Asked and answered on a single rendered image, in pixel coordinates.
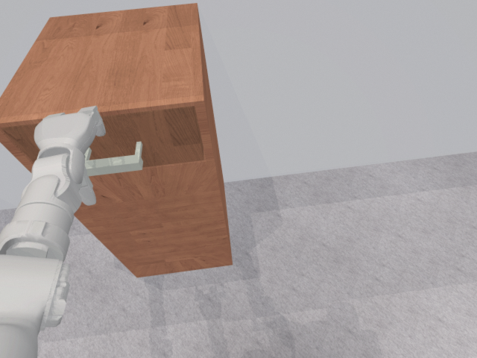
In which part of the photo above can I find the cabinet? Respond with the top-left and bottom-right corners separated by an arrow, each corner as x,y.
0,3 -> 233,277

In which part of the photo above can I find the handle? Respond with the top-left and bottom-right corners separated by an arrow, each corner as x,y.
84,142 -> 143,176

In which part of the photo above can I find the drawer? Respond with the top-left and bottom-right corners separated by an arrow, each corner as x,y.
1,106 -> 204,168

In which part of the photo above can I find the left robot upper arm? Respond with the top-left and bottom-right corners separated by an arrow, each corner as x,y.
0,254 -> 70,358

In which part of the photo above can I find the left robot hand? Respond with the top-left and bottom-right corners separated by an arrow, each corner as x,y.
34,106 -> 106,206

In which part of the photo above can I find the left robot forearm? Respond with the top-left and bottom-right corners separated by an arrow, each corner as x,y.
0,143 -> 85,262

